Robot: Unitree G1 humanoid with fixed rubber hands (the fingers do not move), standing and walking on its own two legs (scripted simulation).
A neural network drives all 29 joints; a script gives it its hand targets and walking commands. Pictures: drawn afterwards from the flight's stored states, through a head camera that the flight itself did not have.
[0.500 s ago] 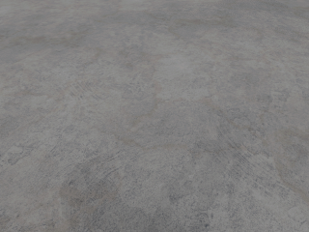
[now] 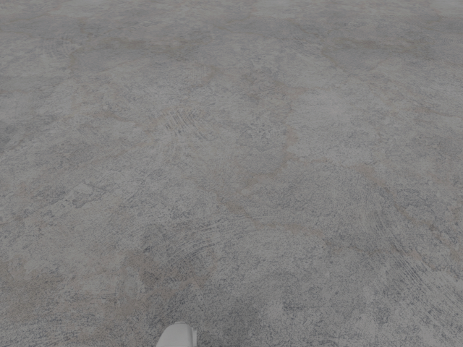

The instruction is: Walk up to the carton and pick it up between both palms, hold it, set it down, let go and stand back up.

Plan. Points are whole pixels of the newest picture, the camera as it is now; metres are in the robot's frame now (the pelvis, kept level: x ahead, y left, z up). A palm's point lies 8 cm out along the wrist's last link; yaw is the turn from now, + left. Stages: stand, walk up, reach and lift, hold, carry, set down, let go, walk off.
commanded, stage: walk up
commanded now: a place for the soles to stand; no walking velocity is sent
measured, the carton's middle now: out of the picture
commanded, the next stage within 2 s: none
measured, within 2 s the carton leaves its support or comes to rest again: neither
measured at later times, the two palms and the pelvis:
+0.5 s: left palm (2, 325) +0.18 +0.44 -0.12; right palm (269, 279) +0.28 -0.07 -0.11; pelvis +0.17 +0.17 +0.00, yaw +23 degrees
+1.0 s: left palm (6, 310) +0.21 +0.45 -0.11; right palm (159, 144) +0.69 +0.24 -0.11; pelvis +0.41 +0.31 +0.00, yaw +49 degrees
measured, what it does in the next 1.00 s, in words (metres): walks ahead, turning left: left foot, then right foot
